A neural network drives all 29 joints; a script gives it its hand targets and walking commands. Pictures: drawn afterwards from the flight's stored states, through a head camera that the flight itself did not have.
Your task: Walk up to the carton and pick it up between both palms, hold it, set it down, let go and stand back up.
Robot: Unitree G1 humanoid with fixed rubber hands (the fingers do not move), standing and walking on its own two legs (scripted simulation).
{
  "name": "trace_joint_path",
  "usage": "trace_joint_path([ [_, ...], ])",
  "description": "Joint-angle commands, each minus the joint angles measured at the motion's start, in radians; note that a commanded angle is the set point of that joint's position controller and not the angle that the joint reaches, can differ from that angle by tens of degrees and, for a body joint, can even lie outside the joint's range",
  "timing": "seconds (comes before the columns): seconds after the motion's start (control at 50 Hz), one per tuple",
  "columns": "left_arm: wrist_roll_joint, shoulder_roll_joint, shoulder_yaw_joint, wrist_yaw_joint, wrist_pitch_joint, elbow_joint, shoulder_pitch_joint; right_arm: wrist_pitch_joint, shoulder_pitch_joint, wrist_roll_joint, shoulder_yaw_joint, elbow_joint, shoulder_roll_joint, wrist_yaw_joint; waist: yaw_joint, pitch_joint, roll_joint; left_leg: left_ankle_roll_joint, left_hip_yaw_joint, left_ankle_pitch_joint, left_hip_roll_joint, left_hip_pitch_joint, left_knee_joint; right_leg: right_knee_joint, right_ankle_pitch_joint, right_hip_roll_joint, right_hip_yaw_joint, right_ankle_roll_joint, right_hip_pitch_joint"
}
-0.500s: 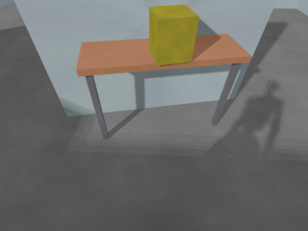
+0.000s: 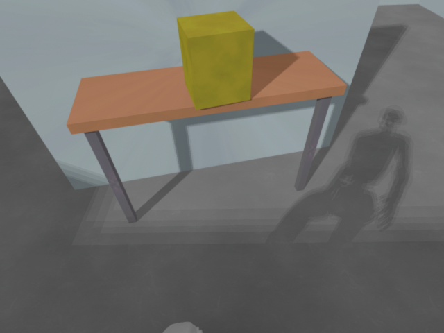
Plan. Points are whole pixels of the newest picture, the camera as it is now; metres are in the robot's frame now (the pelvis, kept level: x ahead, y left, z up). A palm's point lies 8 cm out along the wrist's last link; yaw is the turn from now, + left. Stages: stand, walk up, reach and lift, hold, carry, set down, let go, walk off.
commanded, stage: walk up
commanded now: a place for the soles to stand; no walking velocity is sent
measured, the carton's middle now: (214, 60) +0.99 +0.07 +0.05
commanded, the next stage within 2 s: none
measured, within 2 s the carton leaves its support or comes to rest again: neither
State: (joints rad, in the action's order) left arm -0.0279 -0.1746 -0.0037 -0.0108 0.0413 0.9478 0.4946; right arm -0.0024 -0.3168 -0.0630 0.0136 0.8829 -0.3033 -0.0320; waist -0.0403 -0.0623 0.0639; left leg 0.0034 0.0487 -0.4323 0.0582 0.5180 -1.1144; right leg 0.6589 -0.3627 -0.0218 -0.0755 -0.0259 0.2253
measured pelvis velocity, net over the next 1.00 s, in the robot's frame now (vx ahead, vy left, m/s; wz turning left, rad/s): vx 0.47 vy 0.02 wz -0.08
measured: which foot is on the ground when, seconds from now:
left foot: up 0.00-0.24, down 0.26-0.74, up 0.76-1.00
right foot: down 0.00-0.26, up 0.28-0.72, down 0.74-1.00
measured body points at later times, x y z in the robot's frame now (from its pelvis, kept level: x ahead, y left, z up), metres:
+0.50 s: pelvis +0.24 +0.05 +0.02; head +0.25 +0.07 +0.47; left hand +0.31 +0.32 -0.11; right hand +0.23 -0.20 -0.11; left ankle +0.27 +0.15 -0.72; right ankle +0.27 -0.10 -0.64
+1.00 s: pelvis +0.47 +0.02 +0.02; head +0.49 -0.01 +0.46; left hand +0.49 +0.26 -0.11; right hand +0.50 -0.25 -0.13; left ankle +0.54 +0.15 -0.65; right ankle +0.46 -0.11 -0.72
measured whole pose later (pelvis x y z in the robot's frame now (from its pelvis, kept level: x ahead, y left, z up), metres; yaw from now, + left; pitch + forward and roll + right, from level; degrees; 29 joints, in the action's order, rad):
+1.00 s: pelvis +0.47 +0.02 +0.02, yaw -4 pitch -2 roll +0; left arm -0.03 -0.19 -0.01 -0.02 0.08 0.83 0.41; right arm 0.00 -0.33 -0.06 0.02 0.83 -0.28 -0.03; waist -0.04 -0.09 0.05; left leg -0.03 0.02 -0.31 0.07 0.56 -1.04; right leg 0.50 -0.27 -0.04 -0.08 -0.01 0.19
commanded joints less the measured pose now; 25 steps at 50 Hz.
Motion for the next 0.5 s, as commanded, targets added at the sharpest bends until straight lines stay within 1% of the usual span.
trace_joint_path([
  [0.0, -0.005, -0.198, 0.038, -0.005, 0.048, -0.037, 0.071, -0.018, -0.033, 0.002, 0.005, -0.062, -0.023, -0.014, 0.037, -0.163, -0.139, -0.011, -0.075, 0.189, 0.057, 0.164, 0.111, -0.458, -0.183, -0.264, 0.359, -0.144, 0.03],
  [0.04, -0.01, -0.191, 0.038, 0.0, 0.058, -0.036, 0.071, -0.027, 0.005, 0.006, 0.007, -0.082, -0.015, -0.019, 0.043, -0.151, -0.133, -0.004, -0.061, 0.269, 0.058, 0.132, 0.215, -0.44, -0.103, -0.236, 0.271, -0.15, 0.01],
  [0.06, -0.013, -0.185, 0.039, 0.002, 0.061, -0.039, 0.071, -0.031, 0.033, 0.008, 0.003, -0.09, -0.004, -0.022, 0.035, -0.147, -0.139, -0.001, -0.038, 0.306, 0.044, 0.107, 0.264, -0.431, -0.087, -0.217, 0.239, -0.144, 0.01],
  [0.08, -0.012, -0.191, 0.043, 0.004, 0.062, -0.039, 0.076, -0.035, 0.065, 0.01, -0.003, -0.102, 0.015, -0.022, 0.02, -0.147, -0.162, 0.008, 0.0, 0.337, 0.028, 0.095, 0.331, -0.415, -0.009, -0.198, 0.194, -0.136, -0.019],
  [0.1, -0.015, -0.198, 0.042, 0.006, 0.063, -0.04, 0.071, -0.04, 0.083, 0.016, -0.001, -0.114, 0.013, -0.021, 0.017, -0.151, -0.168, 0.015, 0.017, 0.373, 0.02, 0.04, 0.374, -0.409, 0.046, -0.202, 0.178, -0.138, 0.0],
  [0.12, -0.017, -0.202, 0.043, 0.008, 0.063, -0.045, 0.065, -0.045, 0.106, 0.017, 0.0, -0.123, 0.02, -0.019, 0.018, -0.144, -0.16, 0.026, 0.028, 0.384, 0.014, -0.012, 0.414, -0.39, 0.103, -0.211, 0.166, -0.137, 0.008],
  [0.14, -0.021, -0.2, 0.044, 0.01, 0.059, -0.044, 0.078, -0.047, 0.102, 0.018, 0.004, -0.128, 0.019, -0.017, 0.013, -0.128, -0.155, 0.031, 0.052, 0.381, -0.003, -0.073, 0.442, -0.376, 0.131, -0.21, 0.152, -0.135, 0.012],
  [0.16, -0.023, -0.205, 0.043, 0.011, 0.055, -0.043, 0.074, -0.052, 0.085, 0.017, 0.009, -0.126, 0.02, -0.013, 0.021, -0.131, -0.154, 0.033, 0.052, 0.371, -0.013, -0.121, 0.467, -0.343, 0.147, -0.217, 0.149, -0.133, 0.018],
  [0.18, -0.024, -0.205, 0.043, 0.012, 0.048, -0.051, 0.074, -0.055, 0.038, 0.015, 0.018, -0.117, 0.008, -0.006, 0.042, -0.099, -0.133, 0.038, 0.067, 0.362, -0.032, -0.203, 0.503, -0.272, 0.15, -0.208, 0.136, -0.125, 0.012],
  [0.2, -0.025, -0.203, 0.039, 0.015, 0.042, -0.054, 0.072, -0.061, -0.042, 0.01, 0.034, -0.098, -0.02, 0.004, 0.08, -0.047, -0.1, 0.046, 0.076, 0.331, -0.057, -0.32, 0.544, -0.116, 0.214, -0.176, 0.102, -0.109, 0.012],
  [0.22, -0.025, -0.19, 0.031, 0.018, 0.033, -0.063, 0.091, -0.069, -0.199, 0.007, 0.056, -0.053, -0.064, 0.015, 0.136, 0.044, -0.015, 0.056, 0.012, 0.269, -0.024, -0.501, 0.545, 0.118, 0.204, -0.115, 0.063, -0.081, 0.066],
  [0.24, -0.017, -0.119, 0.009, 0.016, 0.026, -0.085, 0.188, -0.069, -0.313, 0.004, 0.076, -0.054, -0.142, 0.024, 0.135, 0.19, 0.123, 0.114, -0.355, 0.085, 0.221, -0.666, 0.597, 0.416, -0.054, -0.016, 0.012, -0.044, 0.193],
  [0.26, -0.004, -0.141, 0.019, 0.016, 0.008, -0.111, 0.21, -0.044, -0.335, 0.024, 0.095, -0.076, -0.193, 0.038, 0.14, 0.206, 0.138, 0.221, -0.75, -0.144, 0.373, -0.712, 0.817, 0.631, -0.24, 0.071, 0.088, -0.004, 0.376],
  [0.28, 0.002, -0.175, 0.029, 0.014, 0.002, -0.136, 0.145, -0.034, -0.268, 0.05, 0.094, -0.099, -0.202, 0.049, 0.12, 0.138, 0.033, 0.242, -0.847, -0.391, 0.43, -0.596, 0.939, 0.719, -0.204, 0.005, 0.159, -0.009, 0.427],
  [0.3, -0.005, -0.179, 0.03, 0.015, 0.006, -0.165, 0.055, -0.031, -0.167, 0.061, 0.08, -0.118, -0.172, 0.053, 0.103, 0.023, 0.012, 0.212, -0.68, -0.404, 0.395, -0.464, 0.952, 0.736, -0.156, -0.023, 0.163, -0.004, 0.449],
  [0.32, -0.012, -0.161, 0.028, 0.019, 0.012, -0.164, 0.018, -0.041, -0.112, 0.052, 0.065, -0.125, -0.14, 0.053, 0.077, -0.039, 0.0, 0.206, -0.547, -0.285, 0.352, -0.402, 0.943, 0.675, -0.121, -0.046, 0.162, 0.0, 0.447],
  [0.34, -0.018, -0.15, 0.029, 0.026, 0.014, -0.165, 0.012, -0.054, -0.09, 0.046, 0.056, -0.117, -0.107, 0.048, 0.06, -0.037, 0.029, 0.187, -0.409, -0.176, 0.31, -0.352, 0.937, 0.579, -0.096, -0.068, 0.175, 0.006, 0.393],
  [0.36, -0.022, -0.13, 0.03, 0.032, 0.015, -0.155, 0.038, -0.069, -0.099, 0.046, 0.043, -0.097, -0.068, 0.042, 0.042, -0.054, 0.039, 0.173, -0.314, -0.082, 0.278, -0.28, 0.94, 0.527, -0.069, -0.071, 0.175, 0.013, 0.329],
  [0.38, -0.027, -0.124, 0.031, 0.038, 0.012, -0.144, 0.055, -0.079, -0.112, 0.034, 0.034, -0.087, -0.048, 0.037, 0.041, -0.039, 0.037, 0.167, -0.272, -0.035, 0.256, -0.28, 0.928, 0.51, -0.04, -0.056, 0.172, 0.018, 0.305],
  [0.4, -0.03, -0.118, 0.029, 0.043, 0.008, -0.136, 0.075, -0.083, -0.114, 0.03, 0.029, -0.078, -0.042, 0.036, 0.028, -0.018, 0.041, 0.164, -0.229, -0.022, 0.242, -0.279, 0.918, 0.477, -0.021, -0.049, 0.16, 0.02, 0.281],
  [0.42, -0.029, -0.109, 0.028, 0.049, 0.005, -0.139, 0.05, -0.086, -0.116, 0.027, 0.024, -0.078, -0.032, 0.035, 0.027, -0.034, 0.022, 0.17, -0.177, 0.016, 0.231, -0.274, 0.926, 0.447, 0.015, -0.044, 0.143, 0.022, 0.307],
  [0.44, -0.031, -0.109, 0.026, 0.049, 0.003, -0.15, 0.021, -0.087, -0.116, 0.024, 0.022, -0.071, -0.038, 0.034, 0.024, -0.049, 0.025, 0.172, -0.144, 0.022, 0.227, -0.28, 0.931, 0.419, 0.053, -0.042, 0.134, 0.027, 0.331],
  [0.46, -0.032, -0.102, 0.025, 0.051, 0.001, -0.163, -0.015, -0.088, -0.126, 0.018, 0.021, -0.068, -0.046, 0.034, 0.025, -0.072, 0.023, 0.177, -0.137, -0.006, 0.231, -0.284, 0.938, 0.375, 0.084, -0.045, 0.122, 0.029, 0.365],
  [0.48, -0.036, -0.104, 0.023, 0.053, 0.0, -0.175, -0.057, -0.088, -0.141, 0.021, 0.014, -0.062, -0.042, 0.033, 0.031, -0.091, 0.035, 0.18, -0.132, -0.027, 0.24, -0.29, 0.954, 0.326, 0.115, -0.055, 0.107, 0.028, 0.391],
])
